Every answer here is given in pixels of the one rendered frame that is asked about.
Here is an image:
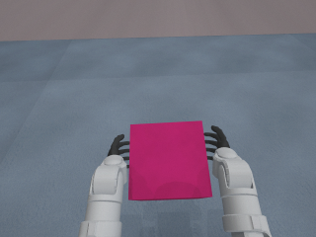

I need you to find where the carton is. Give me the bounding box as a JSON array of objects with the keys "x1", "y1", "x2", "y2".
[{"x1": 128, "y1": 120, "x2": 212, "y2": 201}]

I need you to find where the robot left forearm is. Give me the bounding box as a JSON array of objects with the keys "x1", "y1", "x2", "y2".
[{"x1": 78, "y1": 154, "x2": 127, "y2": 237}]

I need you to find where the left robot hand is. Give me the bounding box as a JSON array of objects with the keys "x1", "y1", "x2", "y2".
[{"x1": 108, "y1": 134, "x2": 130, "y2": 169}]

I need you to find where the robot right forearm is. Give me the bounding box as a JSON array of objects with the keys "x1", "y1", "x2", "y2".
[{"x1": 212, "y1": 147, "x2": 272, "y2": 237}]

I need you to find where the right robot hand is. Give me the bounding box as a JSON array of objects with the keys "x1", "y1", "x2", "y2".
[{"x1": 203, "y1": 125, "x2": 230, "y2": 160}]

